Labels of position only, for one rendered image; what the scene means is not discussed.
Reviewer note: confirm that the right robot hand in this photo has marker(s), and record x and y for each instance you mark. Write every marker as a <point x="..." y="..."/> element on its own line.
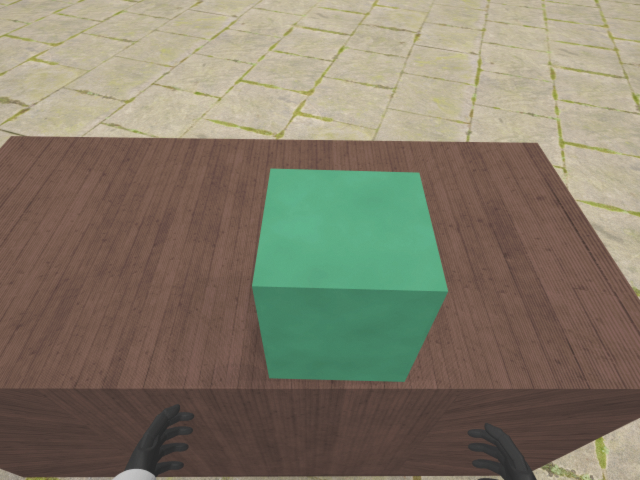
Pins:
<point x="512" y="464"/>

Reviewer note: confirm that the pedestal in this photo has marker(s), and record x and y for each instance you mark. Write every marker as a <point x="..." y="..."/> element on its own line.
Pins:
<point x="126" y="271"/>

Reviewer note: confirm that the left robot hand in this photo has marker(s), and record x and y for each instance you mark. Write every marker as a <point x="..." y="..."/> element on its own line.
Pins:
<point x="150" y="450"/>

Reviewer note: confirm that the carton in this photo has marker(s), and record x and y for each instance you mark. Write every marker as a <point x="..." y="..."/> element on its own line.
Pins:
<point x="348" y="279"/>

